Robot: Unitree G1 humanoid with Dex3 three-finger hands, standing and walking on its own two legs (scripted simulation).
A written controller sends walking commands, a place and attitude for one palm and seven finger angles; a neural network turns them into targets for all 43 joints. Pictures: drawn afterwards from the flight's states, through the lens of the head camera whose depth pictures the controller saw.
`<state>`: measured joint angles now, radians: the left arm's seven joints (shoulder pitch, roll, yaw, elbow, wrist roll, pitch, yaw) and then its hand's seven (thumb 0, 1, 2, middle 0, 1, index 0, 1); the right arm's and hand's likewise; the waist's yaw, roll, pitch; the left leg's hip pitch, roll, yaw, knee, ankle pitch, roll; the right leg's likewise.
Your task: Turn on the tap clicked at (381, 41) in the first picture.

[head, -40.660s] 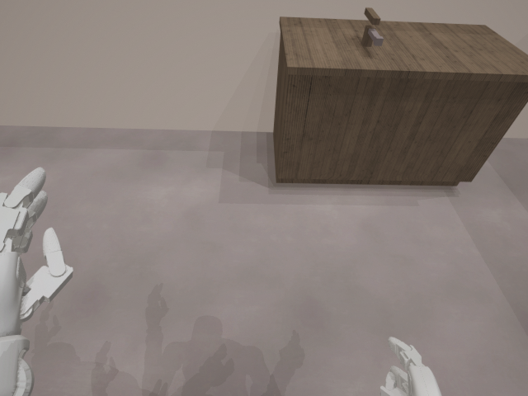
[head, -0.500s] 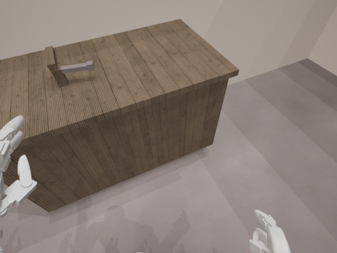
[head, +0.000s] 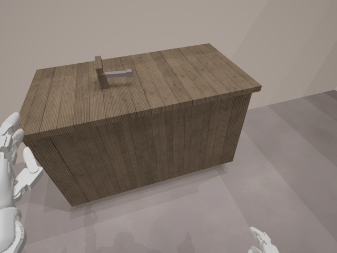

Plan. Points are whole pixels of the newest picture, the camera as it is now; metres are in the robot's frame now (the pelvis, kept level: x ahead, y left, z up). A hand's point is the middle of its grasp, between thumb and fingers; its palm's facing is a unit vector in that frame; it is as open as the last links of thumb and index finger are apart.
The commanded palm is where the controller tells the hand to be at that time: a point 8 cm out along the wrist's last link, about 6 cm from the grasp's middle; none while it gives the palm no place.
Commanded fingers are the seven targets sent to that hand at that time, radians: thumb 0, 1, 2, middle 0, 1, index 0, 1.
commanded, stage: stop stepping back and stand still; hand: left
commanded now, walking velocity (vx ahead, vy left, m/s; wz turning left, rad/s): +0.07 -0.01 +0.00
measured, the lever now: (129, 73) +0.87 +0.25 +0.02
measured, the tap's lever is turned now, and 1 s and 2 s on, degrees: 78 78 78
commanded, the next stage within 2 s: stand and check the lever's angle in 0.10 s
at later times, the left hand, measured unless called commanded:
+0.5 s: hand (67, 154) +0.26 +0.23 +0.16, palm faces +0.35 -0.83 -0.42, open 7.4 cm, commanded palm +0.20 +0.28 +0.19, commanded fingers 0.00 0.90 0.90 -0.20 -0.30 -0.20 -0.30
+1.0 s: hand (44, 166) +0.23 +0.25 +0.17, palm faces +0.42 -0.83 -0.37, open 7.4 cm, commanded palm +0.17 +0.29 +0.19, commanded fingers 0.00 0.90 0.90 -0.20 -0.30 -0.20 -0.30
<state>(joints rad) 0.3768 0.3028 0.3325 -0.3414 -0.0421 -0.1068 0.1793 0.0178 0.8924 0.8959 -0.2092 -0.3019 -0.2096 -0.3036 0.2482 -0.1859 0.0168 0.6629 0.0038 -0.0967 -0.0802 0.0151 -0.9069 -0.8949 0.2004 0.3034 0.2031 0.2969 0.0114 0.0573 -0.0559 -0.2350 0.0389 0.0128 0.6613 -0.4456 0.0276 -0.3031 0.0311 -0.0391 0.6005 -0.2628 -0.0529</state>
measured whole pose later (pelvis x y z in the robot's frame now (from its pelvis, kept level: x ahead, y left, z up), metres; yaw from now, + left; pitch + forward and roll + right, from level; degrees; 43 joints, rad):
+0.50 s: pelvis +0.04 +0.00 +0.01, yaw +0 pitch +1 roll +0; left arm 0.49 0.33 0.32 -0.47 -0.06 -0.12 0.15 0.02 0.89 0.90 -0.21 -0.30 -0.21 -0.30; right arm 0.19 -0.24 -0.03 0.62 0.01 -0.08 -0.06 0.02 -0.91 -0.89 0.20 0.30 0.20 0.30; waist -0.04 0.05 0.04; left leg -0.17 0.04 0.04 0.49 -0.33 -0.02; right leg -0.25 0.03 -0.06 0.50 -0.26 -0.05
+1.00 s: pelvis +0.01 +0.01 +0.02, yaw +0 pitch -1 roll +0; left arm 0.44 0.32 0.31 -0.43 -0.05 -0.10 0.16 0.02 0.89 0.90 -0.21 -0.30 -0.21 -0.30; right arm 0.19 -0.20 0.01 0.59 0.00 -0.07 -0.07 0.01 -0.91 -0.89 0.20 0.30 0.20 0.30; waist 0.01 0.04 0.02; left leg -0.15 0.03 0.05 0.43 -0.26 0.00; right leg -0.22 0.02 -0.05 0.39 -0.15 -0.02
